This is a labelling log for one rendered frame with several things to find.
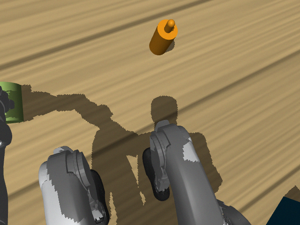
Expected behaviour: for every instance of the left robot arm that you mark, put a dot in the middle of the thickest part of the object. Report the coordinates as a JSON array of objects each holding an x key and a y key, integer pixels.
[{"x": 5, "y": 140}]

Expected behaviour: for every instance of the right robot foot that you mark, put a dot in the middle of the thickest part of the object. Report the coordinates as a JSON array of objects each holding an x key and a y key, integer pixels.
[{"x": 146, "y": 158}]

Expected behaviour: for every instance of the right robot hand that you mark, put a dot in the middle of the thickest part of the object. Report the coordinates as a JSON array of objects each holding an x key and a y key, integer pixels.
[{"x": 231, "y": 215}]

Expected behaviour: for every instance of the left robot foot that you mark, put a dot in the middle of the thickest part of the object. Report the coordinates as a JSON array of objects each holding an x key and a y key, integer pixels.
[{"x": 101, "y": 197}]

